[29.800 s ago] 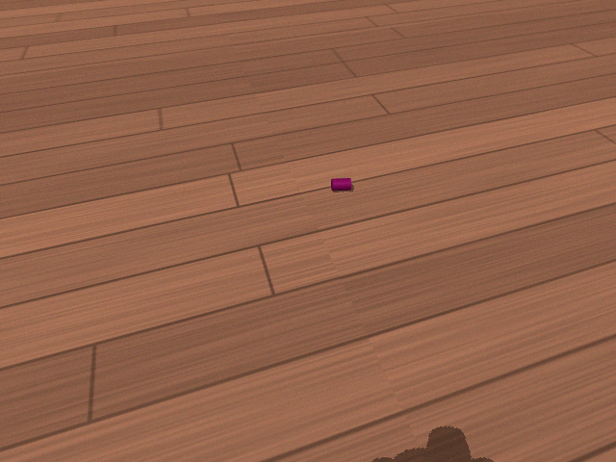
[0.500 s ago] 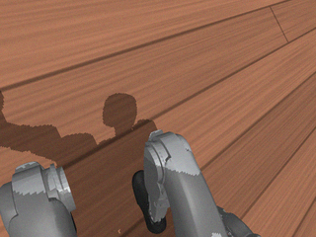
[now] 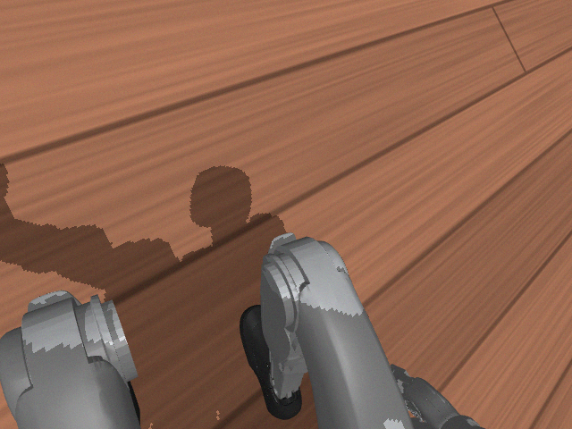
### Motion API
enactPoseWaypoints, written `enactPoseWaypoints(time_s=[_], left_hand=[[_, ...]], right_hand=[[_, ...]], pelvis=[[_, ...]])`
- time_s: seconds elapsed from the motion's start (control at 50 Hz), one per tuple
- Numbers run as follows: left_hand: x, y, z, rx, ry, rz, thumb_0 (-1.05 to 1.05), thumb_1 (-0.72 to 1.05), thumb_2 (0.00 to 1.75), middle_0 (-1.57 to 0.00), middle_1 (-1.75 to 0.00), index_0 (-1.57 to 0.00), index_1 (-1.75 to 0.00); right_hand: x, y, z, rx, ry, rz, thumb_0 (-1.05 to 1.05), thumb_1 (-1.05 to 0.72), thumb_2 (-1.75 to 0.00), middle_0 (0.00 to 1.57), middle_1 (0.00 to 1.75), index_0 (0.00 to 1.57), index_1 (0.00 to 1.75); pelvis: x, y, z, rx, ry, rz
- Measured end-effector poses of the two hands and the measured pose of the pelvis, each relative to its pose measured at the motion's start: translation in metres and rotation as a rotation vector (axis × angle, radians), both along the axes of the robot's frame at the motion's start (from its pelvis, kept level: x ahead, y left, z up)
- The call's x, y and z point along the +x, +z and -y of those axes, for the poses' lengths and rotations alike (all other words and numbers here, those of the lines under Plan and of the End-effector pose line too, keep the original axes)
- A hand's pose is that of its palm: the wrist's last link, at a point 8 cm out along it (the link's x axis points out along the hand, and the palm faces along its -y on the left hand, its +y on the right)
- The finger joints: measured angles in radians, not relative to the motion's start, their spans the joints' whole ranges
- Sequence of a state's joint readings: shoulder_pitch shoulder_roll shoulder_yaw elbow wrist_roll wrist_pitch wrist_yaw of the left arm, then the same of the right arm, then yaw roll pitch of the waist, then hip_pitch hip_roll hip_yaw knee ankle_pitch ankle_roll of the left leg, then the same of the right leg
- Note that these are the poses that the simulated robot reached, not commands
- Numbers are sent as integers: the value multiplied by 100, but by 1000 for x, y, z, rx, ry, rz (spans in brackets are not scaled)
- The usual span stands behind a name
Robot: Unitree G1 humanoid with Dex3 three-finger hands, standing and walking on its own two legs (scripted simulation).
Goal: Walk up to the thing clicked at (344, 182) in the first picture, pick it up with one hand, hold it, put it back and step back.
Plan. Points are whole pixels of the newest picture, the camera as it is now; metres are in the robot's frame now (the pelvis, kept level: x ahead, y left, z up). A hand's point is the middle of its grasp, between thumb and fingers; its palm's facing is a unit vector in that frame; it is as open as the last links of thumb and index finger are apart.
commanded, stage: withdraw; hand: left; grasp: from above
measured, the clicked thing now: out of the picture +0.45 +0.36 -0.27
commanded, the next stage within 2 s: home in 0.90 s
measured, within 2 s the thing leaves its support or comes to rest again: neither
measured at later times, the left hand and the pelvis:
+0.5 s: hand out of the picture +0.43 +0.39 -0.07, palm faces -0.45 -0.08 -0.89, open 13.9 cm; pelvis +0.00 +0.00 +0.05, yaw +4 degrees
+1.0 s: hand out of the picture +0.44 +0.37 -0.11, palm faces -0.36 -0.08 -0.93, open 13.5 cm; pelvis -0.01 +0.00 +0.03, yaw +5 degrees
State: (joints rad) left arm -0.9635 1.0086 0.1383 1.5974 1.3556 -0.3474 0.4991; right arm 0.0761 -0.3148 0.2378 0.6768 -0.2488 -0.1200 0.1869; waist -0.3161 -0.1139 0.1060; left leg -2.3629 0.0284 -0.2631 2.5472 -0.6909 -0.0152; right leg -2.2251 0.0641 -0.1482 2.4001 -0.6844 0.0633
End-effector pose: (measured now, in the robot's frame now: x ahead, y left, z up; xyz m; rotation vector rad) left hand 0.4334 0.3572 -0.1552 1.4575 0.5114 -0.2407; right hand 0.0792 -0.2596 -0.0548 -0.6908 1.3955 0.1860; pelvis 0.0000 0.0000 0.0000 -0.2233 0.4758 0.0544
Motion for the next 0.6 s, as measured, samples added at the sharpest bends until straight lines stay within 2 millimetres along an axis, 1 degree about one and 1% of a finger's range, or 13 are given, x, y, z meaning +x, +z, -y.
enactPoseWaypoints(time_s=[0.1,0.18,0.24,0.3,0.38,0.46,0.5,0.54,0.6], left_hand=[[3,3,-1,1,-2,30,0,-35,87,-19,-91,-20,-89],[7,15,-5,18,28,94,0,-38,89,-16,-94,-18,-92],[11,35,-13,46,79,160,0,-41,91,-14,-95,-16,-94],[11,59,-23,87,131,182,0,-43,92,-13,-97,-14,-95],[8,95,-32,124,168,134,0,-45,94,-11,-97,-13,-96],[3,128,-33,124,165,43,0,-46,95,-11,-98,-12,-97],[0,138,-32,111,154,-6,0,-46,95,-11,-97,-12,-97],[-3,144,-30,89,139,-41,0,-46,95,-11,-97,-12,-96],[-9,146,-27,45,111,-63,0,-45,95,-13,-96,-13,-95]], right_hand=[[-3,1,1,-9,-3,-7,0,-90,-90,20,30,20,30],[-4,0,0,1,-17,-8,0,-90,-90,20,30,20,30],[-3,-1,-1,19,-43,5,0,-90,-90,20,30,20,30],[1,-3,-2,48,-83,25,1,-90,-90,20,30,20,30],[10,-4,-6,93,-135,52,1,-90,-90,20,30,20,30],[18,4,-9,122,-172,71,1,-90,-90,20,30,20,30],[20,10,-8,122,-178,77,1,-91,-90,20,30,20,30],[22,15,-6,114,-177,79,0,-91,-90,20,30,20,30],[21,23,-1,89,-164,72,0,-91,-90,20,30,20,30]], pelvis=[[0,0,0,0,-1,0],[2,0,1,3,1,-11],[3,2,1,4,4,-31],[4,7,1,11,13,-59],[3,21,0,24,30,-91],[1,40,1,36,46,-105],[-1,49,1,40,51,-108],[-2,56,1,44,56,-108],[-5,62,2,46,59,-103]])
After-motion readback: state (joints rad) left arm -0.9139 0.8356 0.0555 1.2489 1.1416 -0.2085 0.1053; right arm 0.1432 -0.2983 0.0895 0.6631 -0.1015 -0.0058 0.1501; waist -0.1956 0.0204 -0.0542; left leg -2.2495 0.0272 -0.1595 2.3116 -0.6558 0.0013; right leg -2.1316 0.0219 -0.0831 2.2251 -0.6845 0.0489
